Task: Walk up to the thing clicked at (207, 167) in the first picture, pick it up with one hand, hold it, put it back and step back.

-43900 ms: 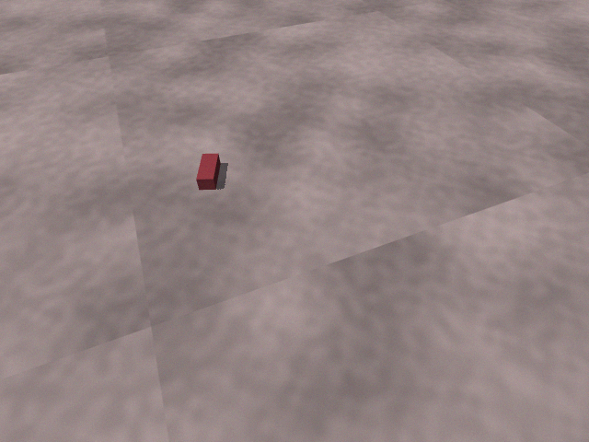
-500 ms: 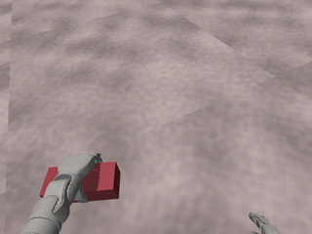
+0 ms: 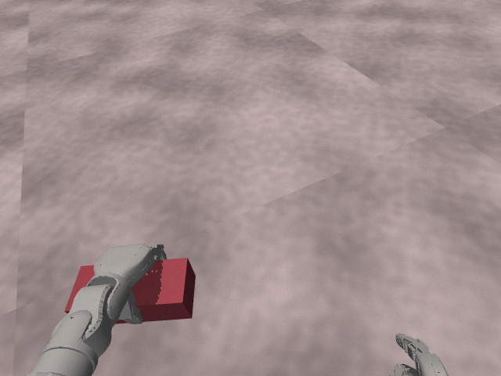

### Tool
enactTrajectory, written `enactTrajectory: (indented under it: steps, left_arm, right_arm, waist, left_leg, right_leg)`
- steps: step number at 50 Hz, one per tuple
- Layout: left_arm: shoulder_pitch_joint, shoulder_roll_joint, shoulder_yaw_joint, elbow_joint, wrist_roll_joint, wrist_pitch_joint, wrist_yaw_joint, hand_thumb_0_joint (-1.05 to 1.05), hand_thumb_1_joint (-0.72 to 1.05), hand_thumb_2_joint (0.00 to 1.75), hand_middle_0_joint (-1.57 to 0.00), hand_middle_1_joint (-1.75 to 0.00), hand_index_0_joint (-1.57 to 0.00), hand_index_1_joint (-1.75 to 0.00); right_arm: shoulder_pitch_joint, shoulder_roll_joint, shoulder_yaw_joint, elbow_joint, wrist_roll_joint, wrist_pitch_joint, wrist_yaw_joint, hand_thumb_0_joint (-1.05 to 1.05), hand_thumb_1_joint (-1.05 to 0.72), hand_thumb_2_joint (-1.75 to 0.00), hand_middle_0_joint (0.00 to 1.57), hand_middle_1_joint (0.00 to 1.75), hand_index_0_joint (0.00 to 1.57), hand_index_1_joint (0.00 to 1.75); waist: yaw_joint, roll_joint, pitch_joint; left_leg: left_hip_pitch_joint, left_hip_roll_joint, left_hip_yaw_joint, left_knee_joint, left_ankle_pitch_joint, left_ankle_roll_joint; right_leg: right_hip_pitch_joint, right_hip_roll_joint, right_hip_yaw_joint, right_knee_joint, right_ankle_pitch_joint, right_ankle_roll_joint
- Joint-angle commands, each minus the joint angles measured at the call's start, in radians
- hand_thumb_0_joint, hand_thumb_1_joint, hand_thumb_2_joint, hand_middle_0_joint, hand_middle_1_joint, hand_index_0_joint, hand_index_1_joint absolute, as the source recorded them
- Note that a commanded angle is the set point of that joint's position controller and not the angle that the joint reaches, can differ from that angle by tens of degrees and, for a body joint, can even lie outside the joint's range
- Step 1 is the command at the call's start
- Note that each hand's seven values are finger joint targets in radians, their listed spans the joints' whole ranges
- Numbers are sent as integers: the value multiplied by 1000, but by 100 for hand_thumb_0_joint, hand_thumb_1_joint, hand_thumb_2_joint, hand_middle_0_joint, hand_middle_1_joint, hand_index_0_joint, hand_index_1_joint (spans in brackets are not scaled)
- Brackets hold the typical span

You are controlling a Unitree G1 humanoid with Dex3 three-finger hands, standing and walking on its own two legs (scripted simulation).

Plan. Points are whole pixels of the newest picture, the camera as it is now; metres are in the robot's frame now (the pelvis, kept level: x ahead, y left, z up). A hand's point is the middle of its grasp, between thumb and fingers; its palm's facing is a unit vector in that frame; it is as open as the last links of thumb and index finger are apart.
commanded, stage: hold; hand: left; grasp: from above
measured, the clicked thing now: (135, 291) +0.30 +0.23 -0.06
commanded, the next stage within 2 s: crouch in 0.42 s
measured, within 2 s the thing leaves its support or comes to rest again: neither
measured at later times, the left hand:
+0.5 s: hand (134, 286) +0.30 +0.22 -0.03, palm faces -0.45 -0.04 -0.89, open 11.1 cm
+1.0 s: hand (156, 298) +0.33 +0.22 -0.15, palm faces -0.43 +0.04 -0.90, open 11.1 cm
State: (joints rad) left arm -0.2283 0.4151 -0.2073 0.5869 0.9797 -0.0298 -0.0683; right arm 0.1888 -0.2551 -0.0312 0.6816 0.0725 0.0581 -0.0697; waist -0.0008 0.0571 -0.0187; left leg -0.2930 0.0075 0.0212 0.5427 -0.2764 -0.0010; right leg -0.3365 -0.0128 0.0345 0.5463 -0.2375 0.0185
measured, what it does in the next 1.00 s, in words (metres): lowers itself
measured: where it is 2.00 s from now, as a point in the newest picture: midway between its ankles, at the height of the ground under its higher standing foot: outside the picture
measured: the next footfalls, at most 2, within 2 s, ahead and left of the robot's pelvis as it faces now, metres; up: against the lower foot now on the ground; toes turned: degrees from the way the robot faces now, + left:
none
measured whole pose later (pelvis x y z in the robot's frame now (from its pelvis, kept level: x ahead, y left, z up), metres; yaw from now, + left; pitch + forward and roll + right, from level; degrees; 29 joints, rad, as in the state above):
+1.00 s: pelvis -0.02 +0.00 -0.06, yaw +1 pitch +15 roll -1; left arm -0.51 0.37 -0.20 1.08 1.15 -0.08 0.27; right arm 0.23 -0.27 -0.07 0.70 0.01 0.06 -0.02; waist -0.06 0.01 -0.10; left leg -0.82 0.01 -0.01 0.99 -0.43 -0.01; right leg -0.84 -0.01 0.01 0.96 -0.38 0.02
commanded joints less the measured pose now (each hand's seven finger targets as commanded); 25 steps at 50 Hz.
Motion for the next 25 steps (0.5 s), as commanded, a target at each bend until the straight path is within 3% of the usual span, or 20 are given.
enactTrajectory:
  steps: [1, 9, 14, 15, 17, 20, 22, 24, 25]
  left_arm:
    - [-343, 213, 118, -191, 1, -10, 40, 0, 61, 97, -91, -96, -94, -93]
    - [-331, 215, 122, -171, 0, -16, 47, 0, 62, 96, -92, -94, -95, -91]
    - [-371, 215, 114, -182, 2, -16, 53, 0, 62, 98, -92, -94, -95, -91]
    - [-377, 230, 132, -176, 2, -15, 59, 0, 61, 98, -92, -95, -95, -92]
    - [-358, 206, 110, -166, 6, -16, 60, 0, 61, 97, -91, -93, -94, -90]
    - [-377, 236, 137, -175, 5, -15, 60, 0, 60, 96, -91, -94, -94, -91]
    - [-362, 204, 109, -169, -1, -14, 55, 0, 62, 97, -92, -95, -96, -91]
    - [-311, 206, 121, -144, 0, -14, 54, 0, 63, 96, -92, -95, -96, -91]
    - [-341, 209, 119, -167, -2, -18, 54, 0, 62, 98, -92, -96, -95, -92]
  right_arm:
    - [-80, -125, -37, -135, -3, -47, -11, 0, -90, -90, 20, 30, 20, 30]
    - [-82, -123, -38, -138, -2, -38, -11, 0, -90, -90, 20, 30, 20, 30]
    - [-74, -127, -40, -135, -2, -34, -12, 0, -90, -90, 20, 30, 20, 30]
    - [-72, -127, -40, -132, -2, -33, -12, 0, -90, -90, 20, 30, 20, 30]
    - [-78, -124, -40, -137, -2, -31, -11, 0, -90, -90, 20, 30, 20, 30]
    - [-74, -125, -40, -134, -3, -30, -12, 0, -90, -90, 20, 30, 20, 30]
    - [-79, -121, -37, -137, -2, -31, -11, 0, -90, -90, 20, 30, 20, 30]
    - [-82, -124, -39, -141, -1, -28, -11, 0, -90, -90, 20, 30, 20, 30]
    - [-84, -124, -40, -140, -1, -29, -11, 0, -90, -90, 20, 30, 20, 30]
  waist:
    - [-1, -40, -247]
    - [8, -33, -242]
    - [-4, -18, -255]
    - [8, -22, -251]
    - [2, -27, -237]
    - [7, -30, -251]
    - [3, -32, -238]
    - [8, -59, -219]
    - [10, -45, -231]
  left_leg:
    - [106, -23, -3, -83, 193, 15]
    - [115, -30, 4, -92, 210, 15]
    - [132, -22, 1, -99, 235, 12]
    - [127, -20, -2, -102, 239, 10]
    - [126, -24, 1, -104, 210, 13]
    - [128, -28, 5, -103, 205, 17]
    - [128, -25, 4, -107, 202, 15]
    - [115, -27, 4, -108, 191, 18]
    - [117, -25, 2, -111, 192, 15]
  right_leg:
    - [86, 43, -23, -86, 130, -27]
    - [106, 37, -21, -99, 148, -27]
    - [106, 42, -24, -94, 167, -33]
    - [108, 44, -28, -95, 168, -32]
    - [102, 41, -26, -105, 145, -32]
    - [112, 36, -21, -114, 146, -27]
    - [107, 38, -22, -115, 141, -28]
    - [113, 37, -24, -122, 128, -26]
    - [110, 38, -24, -117, 128, -29]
